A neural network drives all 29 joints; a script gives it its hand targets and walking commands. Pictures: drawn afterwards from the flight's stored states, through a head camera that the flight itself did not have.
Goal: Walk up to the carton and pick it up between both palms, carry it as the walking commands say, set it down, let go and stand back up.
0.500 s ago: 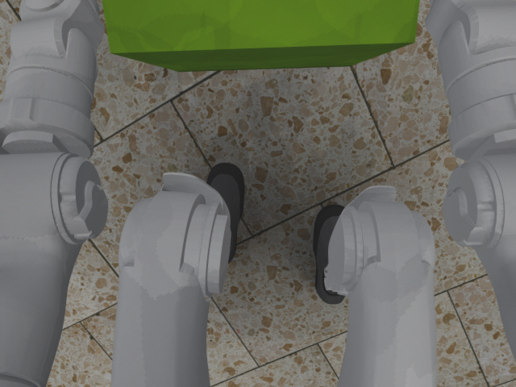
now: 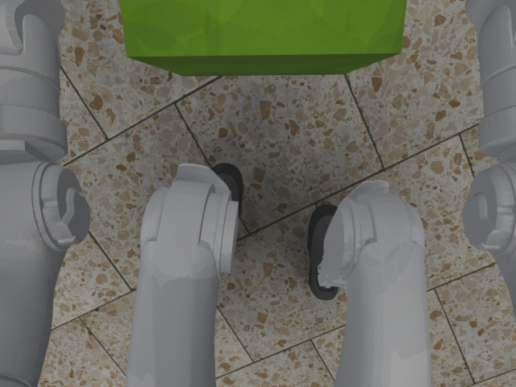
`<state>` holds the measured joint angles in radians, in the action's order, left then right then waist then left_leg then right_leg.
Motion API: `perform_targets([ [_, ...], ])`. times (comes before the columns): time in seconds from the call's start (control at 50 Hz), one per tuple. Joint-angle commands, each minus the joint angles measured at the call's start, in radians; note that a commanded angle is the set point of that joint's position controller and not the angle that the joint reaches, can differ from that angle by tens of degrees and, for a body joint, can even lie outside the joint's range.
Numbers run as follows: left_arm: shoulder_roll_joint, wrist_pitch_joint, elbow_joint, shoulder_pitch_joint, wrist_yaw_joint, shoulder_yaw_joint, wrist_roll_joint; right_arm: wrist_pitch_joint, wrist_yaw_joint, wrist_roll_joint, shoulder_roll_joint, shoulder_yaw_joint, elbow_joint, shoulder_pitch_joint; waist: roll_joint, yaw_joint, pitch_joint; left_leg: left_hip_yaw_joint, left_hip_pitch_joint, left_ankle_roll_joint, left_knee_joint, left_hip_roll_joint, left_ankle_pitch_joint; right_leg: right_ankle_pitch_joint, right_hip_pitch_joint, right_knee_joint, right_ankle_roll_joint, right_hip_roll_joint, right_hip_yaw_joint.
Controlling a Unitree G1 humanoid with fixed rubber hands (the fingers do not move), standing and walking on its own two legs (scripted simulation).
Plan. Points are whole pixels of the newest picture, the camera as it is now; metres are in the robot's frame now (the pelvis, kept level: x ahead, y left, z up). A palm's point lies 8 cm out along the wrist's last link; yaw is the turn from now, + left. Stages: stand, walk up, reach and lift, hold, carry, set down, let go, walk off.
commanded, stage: set down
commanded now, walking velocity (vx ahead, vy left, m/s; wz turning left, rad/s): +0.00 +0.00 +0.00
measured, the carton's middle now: out of the picture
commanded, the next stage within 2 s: let go in 1.06 s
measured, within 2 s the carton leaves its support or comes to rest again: neither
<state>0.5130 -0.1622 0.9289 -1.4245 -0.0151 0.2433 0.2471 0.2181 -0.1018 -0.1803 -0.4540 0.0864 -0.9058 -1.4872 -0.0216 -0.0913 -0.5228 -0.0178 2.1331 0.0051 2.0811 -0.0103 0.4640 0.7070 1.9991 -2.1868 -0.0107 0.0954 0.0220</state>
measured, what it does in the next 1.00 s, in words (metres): rises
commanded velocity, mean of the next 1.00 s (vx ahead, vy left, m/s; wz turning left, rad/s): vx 0.00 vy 0.00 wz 0.00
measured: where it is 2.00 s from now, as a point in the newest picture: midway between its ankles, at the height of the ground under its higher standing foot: (272, 248)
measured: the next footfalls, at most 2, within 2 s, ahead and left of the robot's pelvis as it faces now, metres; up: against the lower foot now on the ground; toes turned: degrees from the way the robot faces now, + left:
none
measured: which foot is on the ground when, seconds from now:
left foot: down 0.00-1.00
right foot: down 0.00-1.00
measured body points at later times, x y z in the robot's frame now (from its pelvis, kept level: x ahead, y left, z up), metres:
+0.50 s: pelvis -0.01 +0.01 +0.12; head +0.36 +0.06 +0.36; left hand +0.54 +0.32 +0.00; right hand +0.60 -0.15 +0.00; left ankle +0.15 +0.12 -0.36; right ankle +0.09 -0.11 -0.36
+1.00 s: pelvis +0.02 +0.01 +0.25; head +0.36 +0.06 +0.52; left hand +0.54 +0.33 +0.14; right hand +0.61 -0.15 +0.15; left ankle +0.15 +0.12 -0.36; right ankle +0.09 -0.11 -0.36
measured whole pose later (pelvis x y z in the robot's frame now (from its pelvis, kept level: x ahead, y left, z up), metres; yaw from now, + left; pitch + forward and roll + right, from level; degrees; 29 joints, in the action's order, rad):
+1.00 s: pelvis +0.02 +0.01 +0.25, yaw +2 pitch +26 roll -3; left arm 0.50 -0.31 0.73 -1.29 0.01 0.25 0.19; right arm 0.31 0.01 -0.15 -0.49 0.18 -0.80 -1.34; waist -0.02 -0.09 -0.49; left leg -0.05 1.35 0.01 1.18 -0.02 0.27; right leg 0.43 1.24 -1.22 -0.01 0.07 0.00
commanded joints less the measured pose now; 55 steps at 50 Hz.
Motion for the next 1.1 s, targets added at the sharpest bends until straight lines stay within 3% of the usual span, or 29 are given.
perform_targets([
  [0.0, 0.186, -0.012, -0.213, -0.199, -0.007, 0.06, -0.055, 0.005, 0.015, 0.007, -0.159, 0.059, 0.175, -0.237, 0.015, -0.051, 1.708, 0.044, -0.9, -0.015, -0.143, -0.011, -0.422, -0.317, -0.394, 0.305, 0.015, -0.013, 0.003],
  [0.02, 0.198, -0.017, -0.18, -0.206, -0.01, 0.044, -0.049, 0.019, 0.015, 0.03, -0.18, 0.067, 0.064, -0.209, 0.05, -0.03, 1.684, 0.052, -0.887, -0.019, -0.159, -0.012, -0.367, -0.273, -0.363, 0.305, 0.03, -0.007, 0.009],
  [0.06, 0.139, -0.038, -0.231, -0.177, -0.009, 0.022, -0.066, 0.03, 0.037, 0.003, -0.136, 0.08, 0.107, -0.188, 0.083, -0.044, 1.701, 0.029, -0.986, -0.018, -0.207, -0.017, -0.401, -0.248, -0.283, 0.367, 0.031, -0.002, 0.006],
  [0.12, 0.217, -0.05, -0.299, -0.178, -0.011, 0.109, -0.067, 0.032, 0.035, 0.003, -0.184, 0.108, 0.207, -0.215, 0.034, -0.059, 1.829, 0.031, -1.053, -0.002, -0.206, -0.028, -0.501, -0.32, -0.37, 0.38, 0.015, 0.001, 0.0],
  [0.14, 0.155, -0.077, -0.223, -0.189, 0.0, 0.056, -0.031, 0.04, 0.04, 0.021, -0.153, 0.1, 0.16, -0.236, -0.012, -0.008, 1.808, 0.02, -1.001, 0.003, -0.252, -0.025, -0.434, -0.288, -0.399, 0.407, 0.022, -0.001, 0.034],
  [0.16, 0.161, -0.084, -0.285, -0.158, -0.003, 0.067, -0.047, 0.044, 0.036, 0.02, -0.179, 0.097, 0.212, -0.221, 0.025, -0.041, 1.872, 0.032, -1.003, -0.004, -0.278, -0.03, -0.433, -0.33, -0.459, 0.416, 0.026, 0.0, 0.014],
  [0.2, 0.2, -0.103, -0.355, -0.176, -0.008, 0.082, -0.063, 0.06, 0.034, 0.012, -0.231, 0.133, 0.28, -0.254, 0.047, -0.03, 1.949, 0.037, -1.084, -0.012, -0.301, -0.027, -0.476, -0.349, -0.486, 0.445, 0.031, 0.012, 0.027],
  [0.3, 0.155, -0.166, -0.313, -0.211, 0.001, 0.013, 0.0, 0.106, 0.059, 0.028, -0.233, 0.123, 0.24, -0.229, 0.055, 0.054, 1.846, 0.0, -1.153, -0.014, -0.42, -0.021, -0.393, -0.274, -0.474, 0.539, 0.041, 0.003, 0.062],
  [0.34, 0.209, -0.166, -0.277, -0.21, 0.003, 0.058, -0.056, 0.108, 0.072, 0.031, -0.23, 0.135, 0.171, -0.225, 0.046, -0.001, 1.78, 0.009, -1.16, -0.022, -0.461, -0.027, -0.368, -0.219, -0.433, 0.585, 0.03, 0.006, 0.057],
  [0.38, 0.182, -0.163, -0.345, -0.211, -0.001, 0.044, -0.045, 0.103, 0.089, 0.016, -0.249, 0.14, 0.191, -0.227, 0.061, 0.015, 1.854, 0.019, -1.225, -0.03, -0.479, -0.025, -0.41, -0.267, -0.479, 0.618, 0.036, 0.006, 0.045],
  [0.4, 0.192, -0.165, -0.365, -0.221, 0.001, 0.063, -0.05, 0.104, 0.091, -0.018, -0.221, 0.124, 0.251, -0.229, 0.069, -0.023, 1.963, 0.015, -1.295, -0.028, -0.483, -0.03, -0.47, -0.314, -0.539, 0.63, 0.031, 0.007, 0.041],
  [0.44, 0.184, -0.182, -0.359, -0.218, 0.007, 0.032, -0.025, 0.111, 0.092, 0.003, -0.254, 0.119, 0.248, -0.236, 0.047, 0.023, 1.978, 0.021, -1.282, -0.022, -0.518, -0.025, -0.421, -0.289, -0.585, 0.674, 0.036, 0.001, 0.036],
  [0.46, 0.215, -0.188, -0.414, -0.251, 0.0, 0.034, -0.025, 0.123, 0.084, 0.0, -0.257, 0.12, 0.348, -0.322, 0.051, -0.009, 2.031, 0.014, -1.315, -0.016, -0.543, -0.042, -0.415, -0.291, -0.636, 0.675, 0.027, 0.01, 0.052],
  [0.54, 0.237, -0.19, -0.336, -0.225, 0.005, 0.051, -0.056, 0.126, 0.097, 0.028, -0.271, 0.14, 0.228, -0.275, -0.006, 0.013, 1.845, 0.002, -1.261, -0.013, -0.645, -0.024, -0.281, -0.216, -0.623, 0.752, 0.016, -0.004, 0.05],
  [0.64, 0.19, -0.193, -0.35, -0.176, 0.019, 0.02, -0.026, 0.136, 0.104, 0.019, -0.234, 0.106, 0.197, -0.199, 0.006, 0.019, 2.021, 0.026, -1.444, -0.033, -0.7, -0.04, -0.443, -0.35, -0.777, 0.855, 0.018, 0.016, 0.049],
  [0.68, 0.198, -0.186, -0.289, -0.156, 0.02, 0.029, -0.066, 0.134, 0.112, 0.001, -0.211, 0.097, 0.153, -0.188, 0.085, -0.051, 1.907, 0.018, -1.439, -0.026, -0.747, -0.047, -0.438, -0.322, -0.736, 0.881, 0.01, 0.006, 0.024],
  [0.7, 0.227, -0.177, -0.34, -0.161, 0.02, 0.061, -0.066, 0.123, 0.117, 0.005, -0.246, 0.129, 0.199, -0.182, 0.041, -0.014, 1.957, 0.009, -1.488, -0.024, -0.757, -0.04, -0.456, -0.347, -0.768, 0.898, 0.005, 0.013, 0.028],
  [0.72, 0.182, -0.176, -0.356, -0.164, 0.021, -0.006, -0.044, 0.115, 0.12, 0.012, -0.241, 0.119, 0.209, -0.172, 0.087, 0.019, 1.943, -0.016, -1.535, -0.022, -0.794, -0.041, -0.479, -0.357, -0.765, 0.917, 0.005, 0.012, 0.028],
  [0.76, 0.186, -0.162, -0.45, -0.139, 0.016, 0.026, -0.041, 0.094, 0.118, -0.02, -0.253, 0.112, 0.331, -0.165, 0.074, 0.01, 2.056, -0.003, -1.625, -0.022, -0.807, -0.043, -0.591, -0.484, -0.898, 0.972, 0.012, 0.012, 0.001],
  [0.78, 0.214, -0.159, -0.356, -0.097, 0.019, 0.065, -0.047, 0.097, 0.105, 0.014, -0.249, 0.114, 0.279, -0.125, 0.016, -0.005, 2.016, 0.0, -1.594, -0.014, -0.81, -0.05, -0.615, -0.506, -0.904, 0.981, 0.003, 0.008, 0.002],
  [0.82, 0.188, -0.166, -0.307, -0.112, 0.023, 0.014, -0.033, 0.098, 0.099, 0.037, -0.244, 0.133, 0.22, -0.14, 0.02, 0.041, 1.924, -0.018, -1.553, -0.011, -0.866, -0.034, -0.52, -0.44, -0.892, 1.021, -0.005, 0.006, 0.008],
  [0.88, 0.115, -0.141, -0.277, -0.11, 0.037, 0.006, -0.03, 0.088, 0.12, 0.019, -0.186, 0.104, 0.119, -0.076, 0.05, 0.026, 1.759, -0.017, -1.558, -0.027, -0.921, -0.031, -0.57, -0.468, -0.853, 1.086, 0.009, -0.009, -0.017],
  [0.9, 0.157, -0.125, -0.355, -0.076, 0.036, 0.044, -0.04, 0.065, 0.117, 0.044, -0.237, 0.14, 0.257, -0.067, 0.02, 0.049, 1.919, -0.02, -1.672, -0.018, -0.919, -0.035, -0.64, -0.536, -0.959, 1.088, 0.003, 0.005, -0.01],
  [0.92, 0.165, -0.119, -0.349, -0.081, 0.031, 0.037, -0.055, 0.053, 0.114, 0.018, -0.232, 0.132, 0.309, -0.116, 0.046, 0.018, 1.935, -0.039, -1.725, -0.014, -0.931, -0.026, -0.688, -0.546, -0.927, 1.112, 0.0, 0.003, -0.012],
  [0.94, 0.189, -0.104, -0.249, -0.051, 0.027, 0.061, -0.097, 0.051, 0.107, 0.029, -0.198, 0.135, 0.181, -0.065, 0.069, -0.011, 1.825, -0.042, -1.671, -0.012, -0.917, -0.02, -0.677, -0.48, -0.794, 1.095, -0.002, 0.004, -0.012],
  [0.98, 0.149, -0.105, -0.221, -0.077, 0.021, 0.059, -0.097, 0.047, 0.114, 0.032, -0.194, 0.139, 0.155, -0.085, 0.065, -0.005, 1.776, -0.045, -1.705, -0.021, -0.99, -0.017, -0.612, -0.439, -0.823, 1.173, 0.0, 0.0, -0.015],
  [1.0, 0.093, -0.104, -0.245, -0.054, 0.028, 0.024, -0.06, 0.039, 0.125, 0.058, -0.195, 0.128, 0.156, -0.063, 0.017, 0.054, 1.762, -0.049, -1.696, -0.026, -1.018, -0.015, -0.606, -0.479, -0.886, 1.186, 0.001, 0.002, -0.001],
  [1.02, 0.069, -0.083, -0.21, 0.0, 0.039, 0.031, -0.094, 0.032, 0.126, 0.061, -0.144, 0.118, 0.095, -0.012, 0.046, 0.012, 1.657, -0.025, -1.607, -0.031, -1.03, -0.017, -0.62, -0.513, -0.874, 1.205, 0.001, -0.012, -0.024],
  [1.08, 0.08, -0.054, -0.169, 0.038, 0.054, 0.087, -0.131, 0.001, 0.128, 0.071, -0.155, 0.152, 0.133, -0.011, 0.042, -0.008, 1.634, -0.032, -1.622, -0.024, -1.041, -0.011, -0.663, -0.508, -0.82, 1.219, -0.009, -0.013, -0.029],
])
